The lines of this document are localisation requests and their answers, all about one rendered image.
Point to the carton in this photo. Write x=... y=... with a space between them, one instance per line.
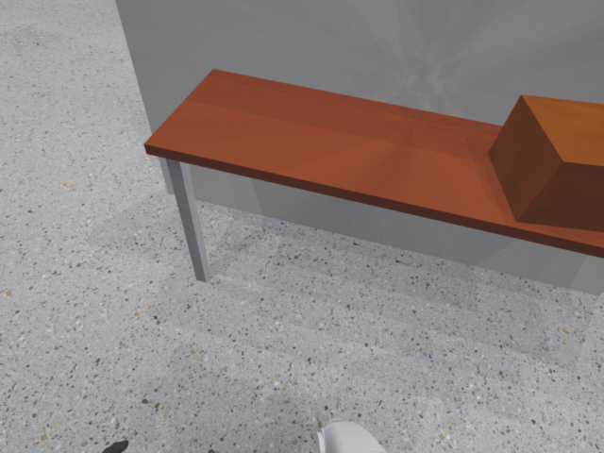
x=549 y=160

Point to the table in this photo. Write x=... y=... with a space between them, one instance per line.
x=397 y=158

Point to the right robot thigh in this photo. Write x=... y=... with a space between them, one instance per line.
x=346 y=437

